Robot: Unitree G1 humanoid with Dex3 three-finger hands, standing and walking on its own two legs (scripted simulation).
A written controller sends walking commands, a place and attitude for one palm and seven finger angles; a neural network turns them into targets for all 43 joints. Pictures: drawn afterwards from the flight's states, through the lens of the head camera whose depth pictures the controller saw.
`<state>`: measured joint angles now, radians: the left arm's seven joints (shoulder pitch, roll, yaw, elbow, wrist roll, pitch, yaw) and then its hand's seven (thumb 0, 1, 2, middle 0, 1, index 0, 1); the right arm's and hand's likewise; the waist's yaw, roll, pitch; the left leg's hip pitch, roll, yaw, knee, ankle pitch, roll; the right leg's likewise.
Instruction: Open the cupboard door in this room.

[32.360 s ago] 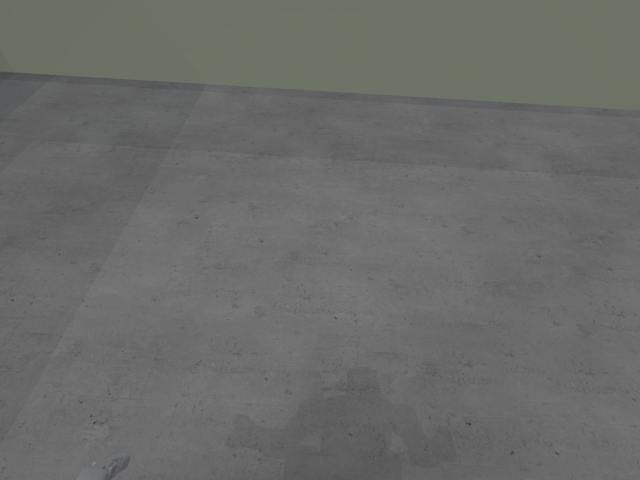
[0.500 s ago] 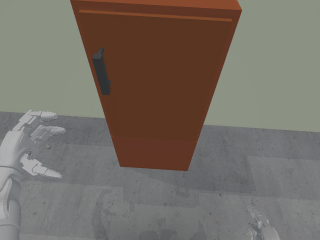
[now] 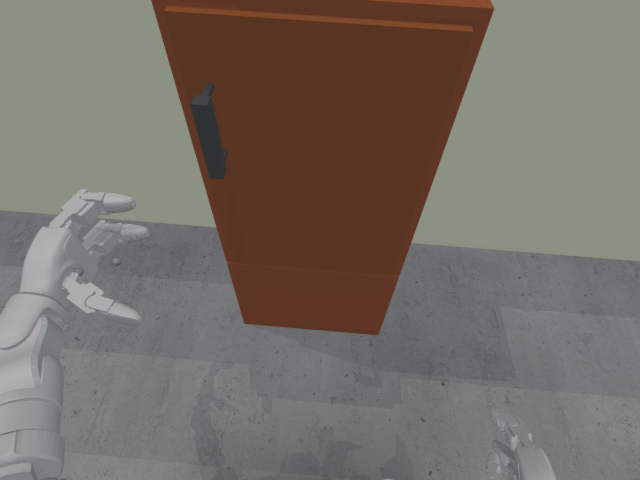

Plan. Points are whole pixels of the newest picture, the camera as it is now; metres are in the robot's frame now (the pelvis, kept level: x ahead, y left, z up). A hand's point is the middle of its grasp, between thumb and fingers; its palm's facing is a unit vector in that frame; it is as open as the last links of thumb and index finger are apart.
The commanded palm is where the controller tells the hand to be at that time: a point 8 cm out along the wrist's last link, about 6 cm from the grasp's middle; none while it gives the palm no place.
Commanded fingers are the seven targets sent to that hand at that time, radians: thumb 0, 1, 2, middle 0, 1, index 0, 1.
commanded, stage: move the hooked fingers beside the handle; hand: left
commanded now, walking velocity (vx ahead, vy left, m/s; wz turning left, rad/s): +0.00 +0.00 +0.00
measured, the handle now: (213, 132) +0.60 +0.22 +0.08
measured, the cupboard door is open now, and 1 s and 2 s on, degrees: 0 0 0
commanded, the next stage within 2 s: none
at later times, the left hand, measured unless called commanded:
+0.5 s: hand (137, 212) +0.41 +0.27 +0.09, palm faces -0.02 -1.00 -0.01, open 14.0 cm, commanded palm +0.39 +0.32 +0.09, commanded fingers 0.00 -0.50 0.30 -0.30 -1.20 -0.30 -1.20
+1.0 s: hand (155, 177) +0.47 +0.27 +0.09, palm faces -0.03 -1.00 -0.02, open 14.0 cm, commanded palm +0.46 +0.31 +0.08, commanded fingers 0.00 -0.50 0.30 -0.30 -1.20 -0.30 -1.20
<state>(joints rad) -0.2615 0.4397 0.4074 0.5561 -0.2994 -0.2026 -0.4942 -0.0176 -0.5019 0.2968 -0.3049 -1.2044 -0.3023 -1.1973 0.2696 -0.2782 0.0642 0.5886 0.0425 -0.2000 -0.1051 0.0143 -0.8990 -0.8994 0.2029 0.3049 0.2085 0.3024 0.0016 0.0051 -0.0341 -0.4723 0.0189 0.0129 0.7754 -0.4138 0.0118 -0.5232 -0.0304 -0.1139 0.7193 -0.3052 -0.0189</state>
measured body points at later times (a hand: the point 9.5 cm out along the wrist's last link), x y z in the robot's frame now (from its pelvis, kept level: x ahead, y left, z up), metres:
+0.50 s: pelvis +0.00 +0.00 -0.01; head +0.07 +0.02 +0.44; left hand +0.41 +0.32 +0.09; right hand +0.08 -0.27 -0.10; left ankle -0.01 +0.11 -0.71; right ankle +0.04 -0.11 -0.71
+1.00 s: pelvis +0.01 +0.02 -0.01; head +0.10 +0.03 +0.43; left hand +0.47 +0.32 +0.09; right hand +0.03 -0.26 -0.11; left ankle -0.01 +0.11 -0.71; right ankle +0.04 -0.11 -0.71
